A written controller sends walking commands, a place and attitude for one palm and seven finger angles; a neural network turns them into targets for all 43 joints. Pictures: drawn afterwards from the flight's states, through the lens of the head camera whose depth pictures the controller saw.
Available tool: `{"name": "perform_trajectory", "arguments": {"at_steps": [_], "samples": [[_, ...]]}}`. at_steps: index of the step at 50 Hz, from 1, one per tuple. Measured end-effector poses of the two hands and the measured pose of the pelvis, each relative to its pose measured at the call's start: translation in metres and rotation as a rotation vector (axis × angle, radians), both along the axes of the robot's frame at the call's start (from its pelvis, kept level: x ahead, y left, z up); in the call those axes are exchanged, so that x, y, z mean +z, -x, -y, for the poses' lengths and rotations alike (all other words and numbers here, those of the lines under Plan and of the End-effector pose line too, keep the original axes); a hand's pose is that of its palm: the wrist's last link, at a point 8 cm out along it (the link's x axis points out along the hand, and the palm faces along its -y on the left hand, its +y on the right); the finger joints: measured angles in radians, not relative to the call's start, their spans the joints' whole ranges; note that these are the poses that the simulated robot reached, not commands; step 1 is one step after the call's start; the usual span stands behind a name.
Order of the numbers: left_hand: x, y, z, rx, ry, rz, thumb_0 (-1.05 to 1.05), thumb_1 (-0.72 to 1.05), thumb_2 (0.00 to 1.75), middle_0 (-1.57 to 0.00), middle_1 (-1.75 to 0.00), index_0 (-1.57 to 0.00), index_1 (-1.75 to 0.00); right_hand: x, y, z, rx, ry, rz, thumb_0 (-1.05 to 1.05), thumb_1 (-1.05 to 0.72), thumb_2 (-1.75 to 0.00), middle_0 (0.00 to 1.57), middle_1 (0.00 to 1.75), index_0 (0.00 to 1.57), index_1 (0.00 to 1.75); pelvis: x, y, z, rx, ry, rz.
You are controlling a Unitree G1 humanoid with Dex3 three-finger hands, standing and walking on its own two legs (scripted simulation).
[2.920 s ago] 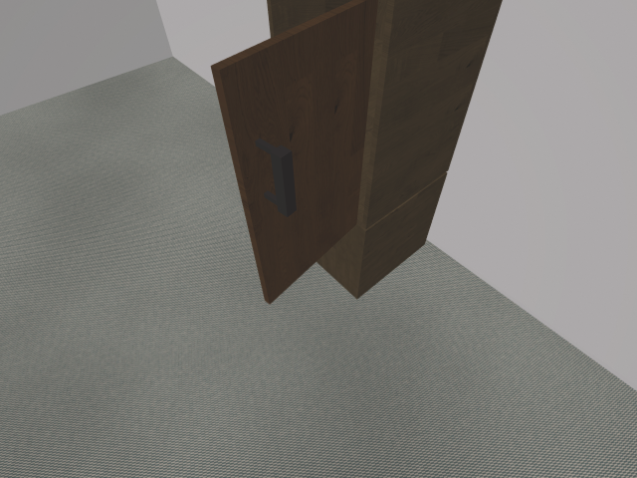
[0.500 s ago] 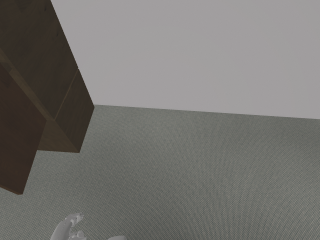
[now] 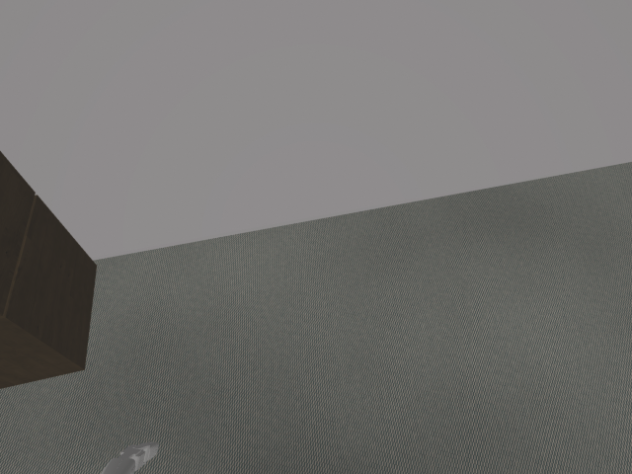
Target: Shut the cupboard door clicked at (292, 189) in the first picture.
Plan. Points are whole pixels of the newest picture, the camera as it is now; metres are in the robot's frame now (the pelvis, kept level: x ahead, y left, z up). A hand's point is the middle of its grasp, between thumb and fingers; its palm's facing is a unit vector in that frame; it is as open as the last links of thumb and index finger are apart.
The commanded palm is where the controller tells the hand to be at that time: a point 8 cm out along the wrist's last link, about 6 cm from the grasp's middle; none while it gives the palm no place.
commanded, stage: walk around to get in front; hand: left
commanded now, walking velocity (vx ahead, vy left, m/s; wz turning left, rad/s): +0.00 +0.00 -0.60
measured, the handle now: out of the picture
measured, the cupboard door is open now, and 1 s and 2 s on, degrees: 98 98 98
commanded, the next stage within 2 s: none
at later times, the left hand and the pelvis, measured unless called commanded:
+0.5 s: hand (227, 436) +0.19 +0.14 -0.15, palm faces -0.30 -0.92 -0.25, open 7.4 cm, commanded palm none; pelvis +0.01 -0.03 +0.00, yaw -18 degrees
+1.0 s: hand (300, 404) +0.24 +0.04 -0.16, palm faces -0.57 -0.79 -0.25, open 7.3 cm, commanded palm none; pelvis +0.01 -0.07 -0.01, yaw -36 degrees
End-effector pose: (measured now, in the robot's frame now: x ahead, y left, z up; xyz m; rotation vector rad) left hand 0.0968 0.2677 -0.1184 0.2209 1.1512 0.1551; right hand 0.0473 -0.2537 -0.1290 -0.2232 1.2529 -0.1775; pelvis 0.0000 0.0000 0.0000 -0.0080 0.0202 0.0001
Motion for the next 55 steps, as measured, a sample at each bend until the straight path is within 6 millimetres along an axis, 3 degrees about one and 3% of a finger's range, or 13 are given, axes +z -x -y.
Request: {"name": "perform_trajectory", "arguments": {"at_steps": [3,6,12,17,22,27,34,38,45,50,55], "samples": [[-0.003,-0.006,0.01,-0.038,-0.026,-0.017,0.0,0.91,0.89,-0.2,-0.3,-0.2,-0.3,-0.008,0.008,0.018,-0.062,0.011,-0.02,0.0,-0.9,-0.9,0.2,0.3,0.2,0.3,-0.005,0.002,0.005,-0.043,-0.005,0.003],[-0.002,-0.008,0.017,-0.067,-0.026,-0.056,0.0,0.91,0.89,-0.2,-0.3,-0.2,-0.3,0.0,0.008,0.027,-0.109,0.031,-0.01,0.0,-0.9,-0.9,0.2,0.3,0.2,0.3,0.002,0.001,0.005,-0.087,-0.013,0.0],[-0.015,-0.02,0.023,-0.138,0.01,-0.104,0.0,0.91,0.89,-0.2,-0.3,-0.2,-0.3,0.016,0.003,0.025,-0.171,0.07,0.087,0.0,-0.9,-0.9,0.2,0.3,0.2,0.3,0.002,-0.006,-0.004,-0.177,-0.01,-0.014],[-0.015,-0.047,0.032,-0.195,0.032,-0.09,0.0,0.91,0.89,-0.2,-0.3,-0.2,-0.3,0.021,0.026,0.017,-0.188,0.069,0.062,0.0,-0.9,-0.9,0.2,0.3,0.2,0.3,0.005,-0.007,0.0,-0.222,0.01,-0.005],[0.0,-0.079,0.059,-0.264,0.035,-0.027,0.0,0.91,0.89,-0.2,-0.3,-0.2,-0.3,0.015,0.057,0.021,-0.244,0.031,-0.002,0.0,-0.9,-0.9,0.2,0.3,0.2,0.3,0.01,-0.008,0.015,-0.275,0.03,-0.001],[-0.003,-0.1,0.085,-0.35,-0.015,0.018,0.0,0.91,0.89,-0.2,-0.3,-0.2,-0.3,-0.008,0.083,0.042,-0.353,0.004,-0.028,0.0,-0.9,-0.9,0.2,0.3,0.2,0.3,-0.006,-0.007,0.034,-0.339,-0.005,0.003],[-0.003,-0.102,0.103,-0.425,-0.026,-0.066,0.0,0.91,0.89,-0.2,-0.3,-0.2,-0.3,0.01,0.079,0.053,-0.453,0.034,0.02,0.0,-0.9,-0.9,0.2,0.3,0.2,0.3,0.007,-0.012,0.035,-0.443,-0.033,-0.009],[-0.017,-0.114,0.109,-0.468,-0.004,-0.097,0.0,0.91,0.89,-0.2,-0.3,-0.2,-0.3,0.012,0.078,0.05,-0.484,0.072,0.076,0.0,-0.9,-0.9,0.2,0.3,0.2,0.3,-0.001,-0.02,0.031,-0.5,-0.011,-0.025],[-0.005,-0.144,0.149,-0.555,0.022,-0.054,0.0,0.91,0.89,-0.2,-0.3,-0.2,-0.3,0.014,0.113,0.041,-0.528,0.034,0.008,0.0,-0.9,-0.9,0.2,0.3,0.2,0.3,0.008,-0.018,0.047,-0.566,0.017,-0.012],[-0.006,-0.159,0.183,-0.637,0.004,0.018,0.0,0.91,0.89,-0.2,-0.3,-0.2,-0.3,-0.007,0.144,0.055,-0.623,0.002,-0.021,0.0,-0.9,-0.9,0.2,0.3,0.2,0.3,-0.007,-0.015,0.068,-0.635,-0.004,-0.004],[0.0,-0.153,0.194,-0.668,-0.016,-0.041,0.0,0.91,0.89,-0.2,-0.3,-0.2,-0.3,0.006,0.14,0.073,-0.683,0.012,-0.007,0.0,-0.9,-0.9,0.2,0.3,0.2,0.3,0.005,-0.026,0.077,-0.684,-0.012,-0.003]]}}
